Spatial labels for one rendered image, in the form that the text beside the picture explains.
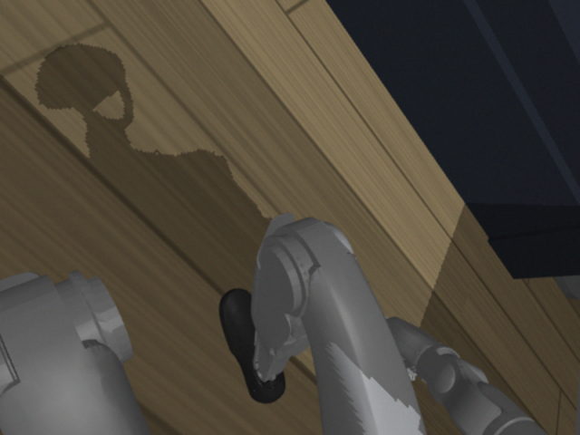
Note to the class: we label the sofa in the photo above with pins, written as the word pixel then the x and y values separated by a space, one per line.
pixel 492 88

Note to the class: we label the right robot hand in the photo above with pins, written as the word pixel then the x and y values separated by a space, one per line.
pixel 411 341

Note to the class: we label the right robot arm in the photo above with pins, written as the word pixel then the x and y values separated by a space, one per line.
pixel 474 405

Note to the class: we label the right robot foot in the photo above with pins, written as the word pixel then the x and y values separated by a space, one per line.
pixel 236 320

